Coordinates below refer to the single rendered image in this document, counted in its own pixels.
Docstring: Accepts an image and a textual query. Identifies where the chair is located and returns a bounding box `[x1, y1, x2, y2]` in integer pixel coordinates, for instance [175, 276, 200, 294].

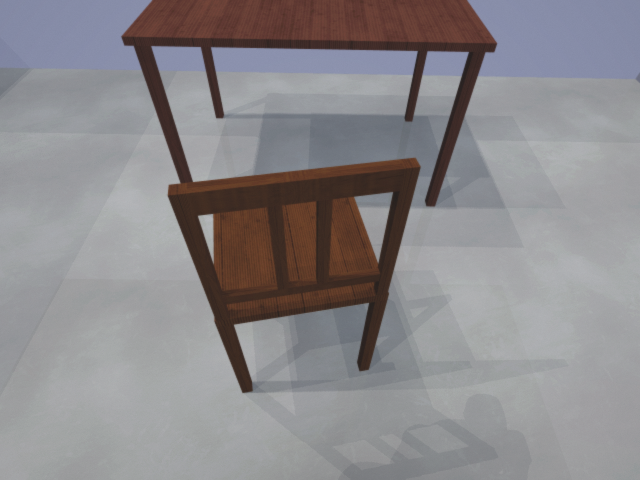
[168, 158, 421, 393]

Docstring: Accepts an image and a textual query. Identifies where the table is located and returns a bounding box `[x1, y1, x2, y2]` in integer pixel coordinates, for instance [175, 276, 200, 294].
[121, 0, 497, 207]

